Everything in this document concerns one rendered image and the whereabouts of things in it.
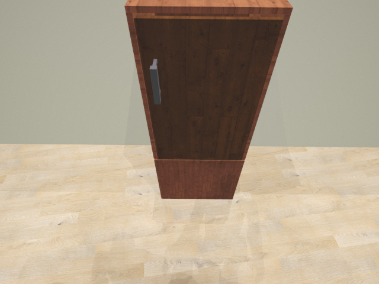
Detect handle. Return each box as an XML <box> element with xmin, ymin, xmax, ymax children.
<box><xmin>149</xmin><ymin>59</ymin><xmax>161</xmax><ymax>105</ymax></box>

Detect cupboard door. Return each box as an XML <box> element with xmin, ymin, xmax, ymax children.
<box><xmin>134</xmin><ymin>15</ymin><xmax>283</xmax><ymax>160</ymax></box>

